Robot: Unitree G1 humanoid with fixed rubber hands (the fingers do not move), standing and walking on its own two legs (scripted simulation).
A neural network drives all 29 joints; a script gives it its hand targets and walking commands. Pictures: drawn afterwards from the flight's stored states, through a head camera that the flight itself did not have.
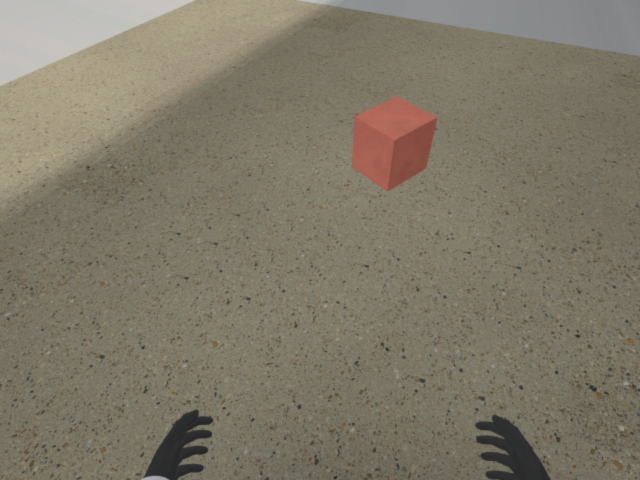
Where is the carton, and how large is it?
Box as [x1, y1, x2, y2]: [352, 97, 437, 191]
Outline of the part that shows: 398,97 390,99 354,116 352,166 387,191 425,168 437,117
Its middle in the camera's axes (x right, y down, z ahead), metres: +0.36 -0.47 +1.87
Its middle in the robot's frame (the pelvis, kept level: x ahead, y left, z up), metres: +1.66 -0.27 -0.61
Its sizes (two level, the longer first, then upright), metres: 0.280 0.255 0.288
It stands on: the floor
